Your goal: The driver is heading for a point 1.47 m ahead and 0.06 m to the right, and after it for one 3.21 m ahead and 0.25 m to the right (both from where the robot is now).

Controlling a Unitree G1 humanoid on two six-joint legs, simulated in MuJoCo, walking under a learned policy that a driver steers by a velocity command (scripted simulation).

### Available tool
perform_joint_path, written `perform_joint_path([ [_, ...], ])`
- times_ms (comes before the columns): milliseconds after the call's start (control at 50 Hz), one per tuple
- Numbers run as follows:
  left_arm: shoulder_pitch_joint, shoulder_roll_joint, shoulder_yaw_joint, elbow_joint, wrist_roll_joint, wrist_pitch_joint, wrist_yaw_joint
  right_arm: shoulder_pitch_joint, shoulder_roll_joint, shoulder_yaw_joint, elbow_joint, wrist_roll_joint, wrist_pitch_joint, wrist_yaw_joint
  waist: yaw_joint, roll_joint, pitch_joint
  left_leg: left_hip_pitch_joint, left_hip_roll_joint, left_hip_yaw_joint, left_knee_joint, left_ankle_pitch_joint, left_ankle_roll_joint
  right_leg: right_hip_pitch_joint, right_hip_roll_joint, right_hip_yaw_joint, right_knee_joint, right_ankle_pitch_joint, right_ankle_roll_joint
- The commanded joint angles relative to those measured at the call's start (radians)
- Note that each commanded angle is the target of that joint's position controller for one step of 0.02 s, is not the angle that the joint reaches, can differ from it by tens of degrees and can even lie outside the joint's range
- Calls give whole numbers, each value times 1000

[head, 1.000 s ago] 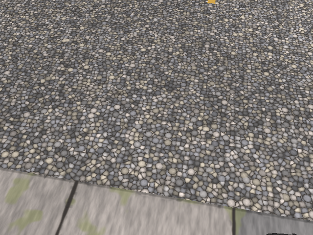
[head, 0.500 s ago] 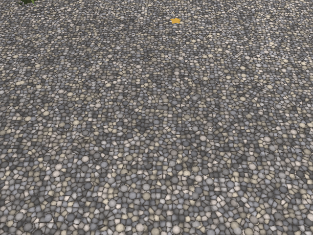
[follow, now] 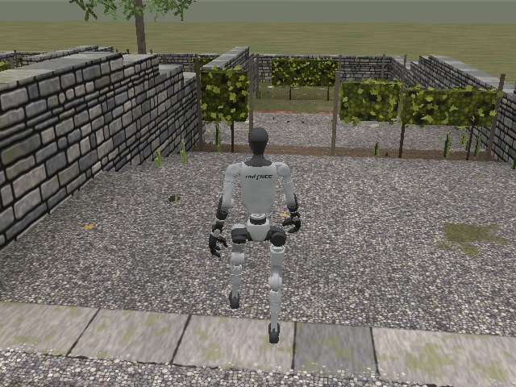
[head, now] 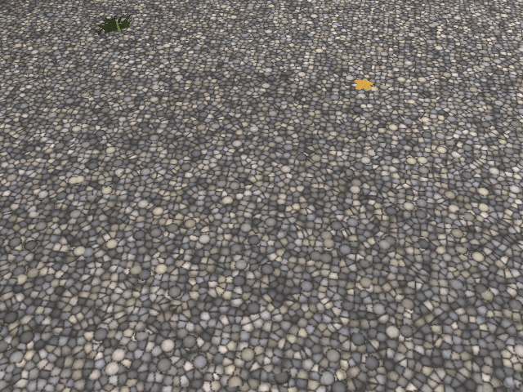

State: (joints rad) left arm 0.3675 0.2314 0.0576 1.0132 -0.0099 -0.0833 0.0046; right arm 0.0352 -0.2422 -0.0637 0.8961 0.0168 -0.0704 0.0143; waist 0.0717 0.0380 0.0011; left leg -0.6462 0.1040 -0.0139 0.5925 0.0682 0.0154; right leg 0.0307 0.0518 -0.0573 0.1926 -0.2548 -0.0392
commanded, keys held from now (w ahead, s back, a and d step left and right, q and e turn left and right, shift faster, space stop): w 1.00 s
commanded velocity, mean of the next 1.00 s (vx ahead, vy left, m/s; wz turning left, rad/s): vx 0.50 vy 0.00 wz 0.00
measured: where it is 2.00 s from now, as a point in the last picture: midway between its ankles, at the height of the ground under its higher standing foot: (289, 190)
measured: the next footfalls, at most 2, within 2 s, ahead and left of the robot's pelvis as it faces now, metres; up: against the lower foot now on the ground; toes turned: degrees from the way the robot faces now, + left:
left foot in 0.12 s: +0.25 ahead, +0.14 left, +0.00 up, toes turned +3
right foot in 0.66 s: +0.57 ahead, -0.10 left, +0.00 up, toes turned -3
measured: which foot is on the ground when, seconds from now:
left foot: up 0.00-0.10, down 0.12-0.68, up 0.70-1.00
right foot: down 0.00-0.12, up 0.14-0.64, down 0.66-1.00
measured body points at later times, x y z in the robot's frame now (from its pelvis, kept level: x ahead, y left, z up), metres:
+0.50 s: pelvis +0.28 +0.05 +0.00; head +0.30 +0.06 +0.45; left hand +0.46 +0.30 -0.11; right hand +0.26 -0.21 -0.13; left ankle +0.21 +0.14 -0.74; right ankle +0.47 -0.13 -0.68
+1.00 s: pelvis +0.56 -0.01 +0.01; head +0.58 -0.02 +0.46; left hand +0.56 +0.25 -0.13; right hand +0.72 -0.28 -0.11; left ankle +0.72 +0.17 -0.68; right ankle +0.53 -0.10 -0.74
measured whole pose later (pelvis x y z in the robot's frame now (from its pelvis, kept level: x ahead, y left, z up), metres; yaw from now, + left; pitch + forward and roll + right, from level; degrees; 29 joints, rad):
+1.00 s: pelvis +0.56 -0.01 +0.01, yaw +0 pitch +1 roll -1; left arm 0.34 0.23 0.06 1.01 0.00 -0.09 -0.01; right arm 0.09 -0.27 -0.08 0.91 0.01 -0.07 -0.01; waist 0.06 0.04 0.00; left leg -0.68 0.14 -0.04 0.81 -0.04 0.01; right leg -0.08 0.06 -0.06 0.22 -0.17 -0.07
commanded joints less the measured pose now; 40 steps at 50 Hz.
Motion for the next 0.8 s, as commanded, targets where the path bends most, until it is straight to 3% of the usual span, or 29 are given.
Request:
perform_joint_path([
  [20,45,170,38,-10,-7,6,9,-135,-65,-3,-95,5,-22,19,-4,-102,95,-38,-13,5,-59,-51,23,19,-314,123,-15,301,-146],
  [60,24,185,45,-10,-9,15,12,-86,-94,-13,-91,7,-28,25,-42,-121,64,57,-39,24,-82,-124,50,50,-327,121,51,444,-126],
  [80,-1,191,47,-16,-11,20,13,-10,-119,-26,-71,4,-31,24,-90,-132,15,179,-73,55,-95,-142,68,45,-310,101,138,612,-111],
  [100,-16,171,39,-22,-9,25,13,151,-160,-50,-19,0,-30,19,-163,-116,-78,396,-103,77,-104,-129,95,-4,-256,61,320,713,-85],
  [120,-6,138,23,-44,6,26,13,339,-233,-73,24,-12,-30,10,-220,-18,-226,711,52,-101,-74,-117,155,-205,-195,16,625,491,-48],
  [140,115,0,-16,-50,11,4,0,415,-309,-87,50,-12,-25,13,-157,254,-353,1047,279,-587,-192,-307,322,-611,2,27,987,-153,21],
  [160,58,85,1,-42,-10,-22,-6,405,-214,-58,45,-4,-25,13,-187,192,-361,1045,277,-705,-289,-426,309,-732,-22,170,1124,-319,6],
  [180,-38,146,17,-73,-35,-39,-9,314,-170,-44,27,-2,-30,10,-177,146,-217,927,247,-563,-298,-405,261,-808,-75,164,1155,-252,-15],
  [200,-98,150,17,-87,-37,-44,-3,233,-142,-34,5,-10,-32,8,-150,58,-140,782,212,-441,-318,-321,235,-784,-131,136,1117,-158,-21],
  [220,-128,145,25,-90,-22,-39,4,176,-113,-25,-1,-20,-35,11,-121,18,-75,643,179,-352,-349,-230,221,-739,-165,125,1049,-94,-19],
  [240,-108,133,30,-85,-15,-26,6,154,-88,-16,-1,-31,-39,13,-85,37,-61,561,152,-294,-376,-180,209,-671,-193,135,1003,-53,-21],
  [260,-88,110,28,-80,-13,-13,7,155,-80,-13,5,-31,-40,15,-69,46,-52,517,139,-263,-404,-165,211,-633,-199,133,971,-37,-19],
  [300,-95,83,27,-83,-9,6,9,183,-107,-18,20,-23,-43,9,-56,35,-21,472,134,-210,-448,-131,223,-638,-211,122,897,-6,-5],
  [340,-166,89,30,-109,0,12,12,216,-138,-25,32,-22,-43,-4,-66,12,10,481,135,-177,-475,-95,229,-704,-214,117,795,86,16],
  [440,-326,67,22,-153,1,4,-4,284,-142,-21,56,-13,-32,-21,-107,19,45,508,81,-60,-488,-50,182,-700,-178,78,513,340,33],
  [560,-484,69,6,-211,-11,-7,-34,384,-156,-28,107,-2,-10,-25,-154,21,93,676,138,-49,-429,-28,174,-718,-141,58,347,302,11],
  [620,-431,109,18,-211,-13,-16,-46,359,-178,-38,109,1,5,-31,-101,52,55,739,166,-49,-332,180,147,-607,-107,37,309,193,-29],
  [640,-342,136,33,-188,-10,-18,-45,333,-182,-40,103,3,9,-31,-48,63,0,731,146,-25,-234,351,131,-472,-72,5,294,185,-49],
  [660,-172,182,58,-132,-6,-17,-39,321,-159,-31,95,1,14,-32,27,46,-101,665,92,14,-44,417,103,-237,-55,-4,294,208,-79],
  [680,18,259,80,-93,7,-15,-29,334,-127,-14,71,-17,13,-32,79,-71,-253,442,28,60,277,133,66,85,-243,213,325,226,-145],
  [700,67,307,86,-69,2,-10,-35,454,8,23,71,-17,-10,-20,8,-337,-373,52,-165,26,605,-571,6,389,-448,693,194,12,-299],
  [720,51,213,58,-78,-4,-12,-35,381,-93,0,76,5,-34,-14,44,-237,-342,-58,-123,-111,725,-648,26,363,-423,748,121,-95,-262],
  [740,-37,176,45,-94,-5,-16,-31,287,-141,-13,43,28,-49,-11,31,-200,-205,-123,-74,-92,740,-565,43,239,-395,602,106,-55,-220],
  [760,-119,156,37,-114,3,-19,-31,236,-140,-14,33,27,-53,-18,0,-115,-128,-89,-20,-62,698,-469,46,89,-362,490,80,50,-200],
  [780,-168,129,30,-119,14,-22,-34,213,-135,-21,32,13,-48,-25,-28,-86,-70,-46,11,-55,641,-412,43,-39,-332,409,51,136,-194],
  [800,-186,104,21,-117,24,-26,-36,235,-119,-24,36,8,-36,-26,-63,-108,-61,22,37,-64,603,-374,44,-115,-306,355,24,177,-184],
])
Velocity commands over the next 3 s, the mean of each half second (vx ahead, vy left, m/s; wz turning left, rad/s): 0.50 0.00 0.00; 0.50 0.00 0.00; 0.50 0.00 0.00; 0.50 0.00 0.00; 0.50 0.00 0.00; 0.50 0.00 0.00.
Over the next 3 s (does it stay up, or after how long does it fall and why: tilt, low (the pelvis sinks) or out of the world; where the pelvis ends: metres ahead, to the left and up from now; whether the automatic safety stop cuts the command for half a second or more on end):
stays up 1.72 0.00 -0.01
